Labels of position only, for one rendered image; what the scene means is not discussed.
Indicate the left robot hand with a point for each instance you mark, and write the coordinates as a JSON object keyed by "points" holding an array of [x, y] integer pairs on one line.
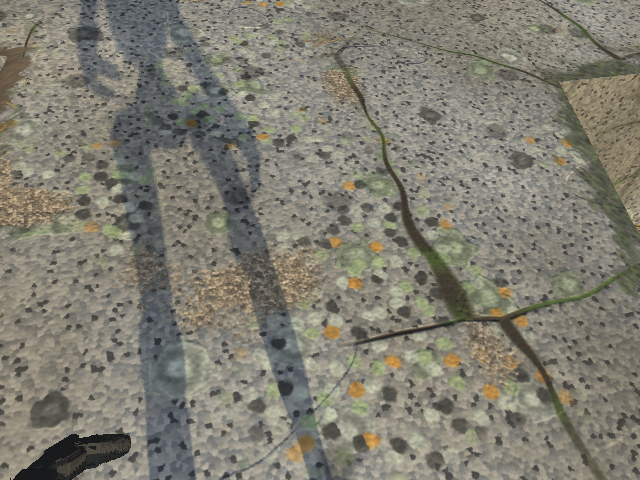
{"points": [[72, 455]]}

